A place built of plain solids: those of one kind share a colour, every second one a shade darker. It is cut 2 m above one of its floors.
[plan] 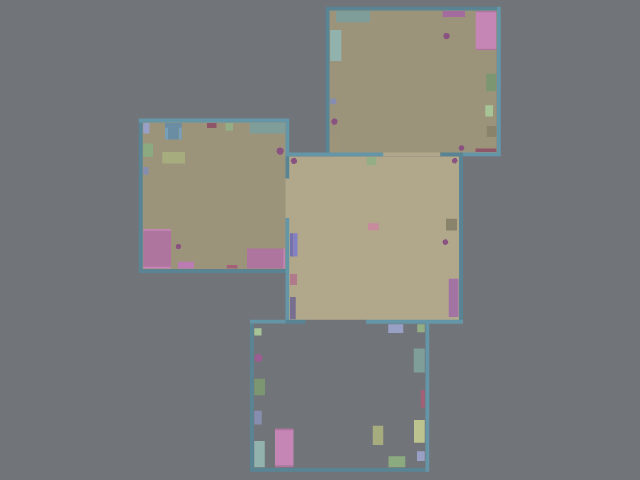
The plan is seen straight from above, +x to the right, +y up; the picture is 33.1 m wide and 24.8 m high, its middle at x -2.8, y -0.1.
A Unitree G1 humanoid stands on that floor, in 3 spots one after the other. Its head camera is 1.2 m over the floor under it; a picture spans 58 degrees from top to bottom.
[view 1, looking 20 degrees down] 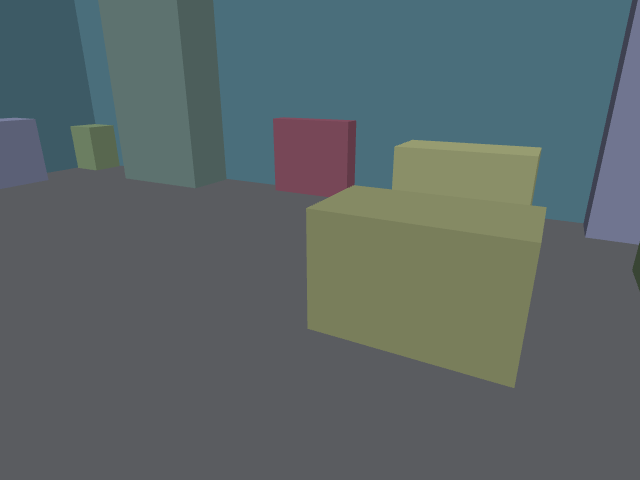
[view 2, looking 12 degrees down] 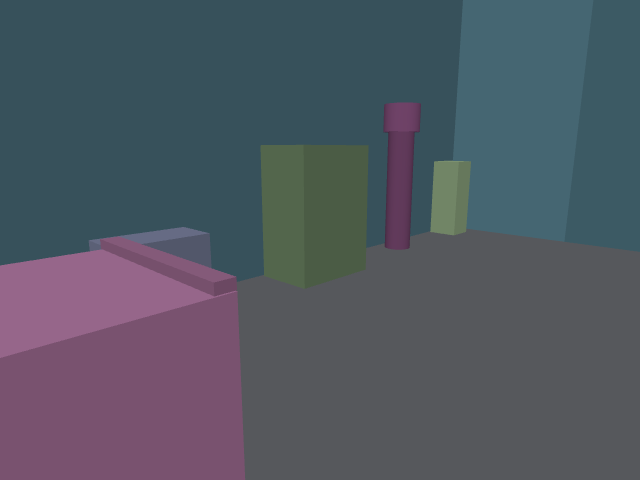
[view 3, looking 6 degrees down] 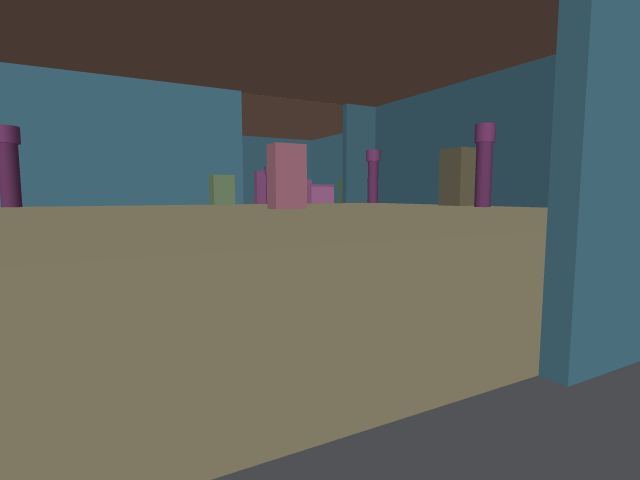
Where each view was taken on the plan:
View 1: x -1.77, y -10.67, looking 28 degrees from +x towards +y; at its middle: trunk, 2.04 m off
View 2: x -3.04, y -10.62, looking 134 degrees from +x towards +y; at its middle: chest_drawers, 3.82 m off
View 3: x -3.04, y -5.94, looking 61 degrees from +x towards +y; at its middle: floor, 2.27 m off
